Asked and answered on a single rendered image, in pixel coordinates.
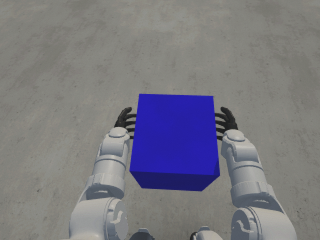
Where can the left robot forearm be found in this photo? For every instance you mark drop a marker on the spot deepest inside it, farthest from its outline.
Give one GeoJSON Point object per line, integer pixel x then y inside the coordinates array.
{"type": "Point", "coordinates": [107, 179]}

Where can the robot right thigh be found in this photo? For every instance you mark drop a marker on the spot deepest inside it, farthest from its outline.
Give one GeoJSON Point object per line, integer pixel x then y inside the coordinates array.
{"type": "Point", "coordinates": [206, 235]}

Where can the robot right shin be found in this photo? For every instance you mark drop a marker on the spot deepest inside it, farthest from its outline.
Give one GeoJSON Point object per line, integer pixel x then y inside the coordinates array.
{"type": "Point", "coordinates": [204, 228]}

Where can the right robot hand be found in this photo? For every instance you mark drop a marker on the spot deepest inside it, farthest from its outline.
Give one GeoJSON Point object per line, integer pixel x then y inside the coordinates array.
{"type": "Point", "coordinates": [229, 124]}

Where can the left robot upper arm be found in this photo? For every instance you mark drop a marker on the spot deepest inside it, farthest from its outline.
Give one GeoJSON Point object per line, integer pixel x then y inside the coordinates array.
{"type": "Point", "coordinates": [99, 219]}

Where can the right robot forearm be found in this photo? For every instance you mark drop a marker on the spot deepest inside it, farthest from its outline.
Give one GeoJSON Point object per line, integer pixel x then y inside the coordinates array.
{"type": "Point", "coordinates": [248, 181]}

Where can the right robot upper arm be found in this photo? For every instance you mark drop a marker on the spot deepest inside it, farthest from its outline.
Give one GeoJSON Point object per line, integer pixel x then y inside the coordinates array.
{"type": "Point", "coordinates": [252, 223]}

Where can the carton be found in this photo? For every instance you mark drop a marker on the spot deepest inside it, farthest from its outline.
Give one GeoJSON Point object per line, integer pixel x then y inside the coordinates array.
{"type": "Point", "coordinates": [175, 142]}

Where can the left robot hand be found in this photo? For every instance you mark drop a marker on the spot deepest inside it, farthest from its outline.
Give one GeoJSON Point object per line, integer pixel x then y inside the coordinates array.
{"type": "Point", "coordinates": [121, 120]}

